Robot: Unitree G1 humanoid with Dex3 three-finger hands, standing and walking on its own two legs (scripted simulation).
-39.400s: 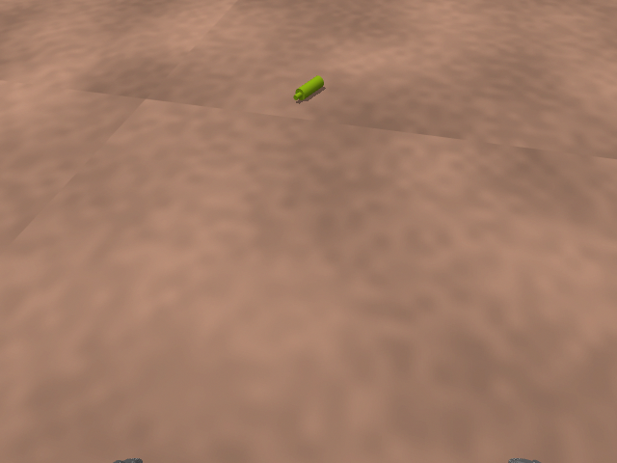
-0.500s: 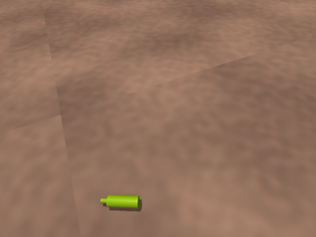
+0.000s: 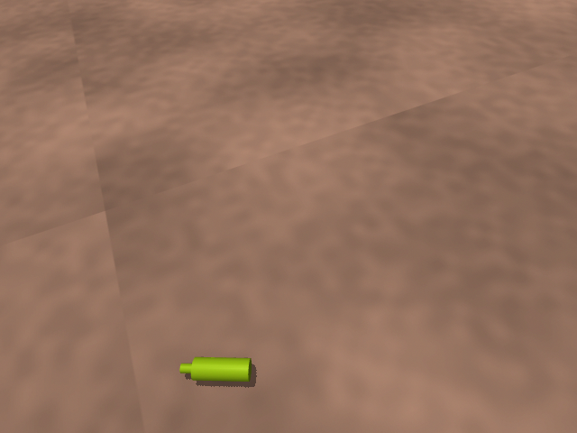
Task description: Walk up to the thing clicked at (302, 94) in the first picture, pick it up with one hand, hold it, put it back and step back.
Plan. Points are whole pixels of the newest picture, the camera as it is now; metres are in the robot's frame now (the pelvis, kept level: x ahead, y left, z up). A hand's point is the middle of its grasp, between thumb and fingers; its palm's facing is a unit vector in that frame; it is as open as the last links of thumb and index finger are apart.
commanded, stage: stand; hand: left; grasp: from above
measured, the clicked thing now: (215, 368) +0.41 +0.30 -0.75
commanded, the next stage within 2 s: step back in 1.10 s
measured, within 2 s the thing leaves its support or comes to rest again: neither
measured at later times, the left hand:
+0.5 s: hand out of the picture +0.09 +0.24 -0.16, palm faces +0.02 -0.94 -0.34, open 7.4 cm
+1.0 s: hand out of the picture +0.09 +0.23 -0.15, palm faces +0.01 -0.94 -0.35, open 7.4 cm
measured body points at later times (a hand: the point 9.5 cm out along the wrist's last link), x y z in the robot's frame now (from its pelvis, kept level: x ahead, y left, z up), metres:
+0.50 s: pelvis +0.02 -0.01 +0.00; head +0.02 -0.02 +0.45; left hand +0.09 +0.28 -0.13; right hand +0.09 -0.30 -0.14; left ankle +0.00 +0.11 -0.75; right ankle +0.02 -0.12 -0.75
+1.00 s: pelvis +0.02 -0.02 +0.00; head +0.02 -0.03 +0.45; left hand +0.09 +0.28 -0.13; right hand +0.08 -0.31 -0.14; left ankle +0.00 +0.11 -0.75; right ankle +0.02 -0.12 -0.75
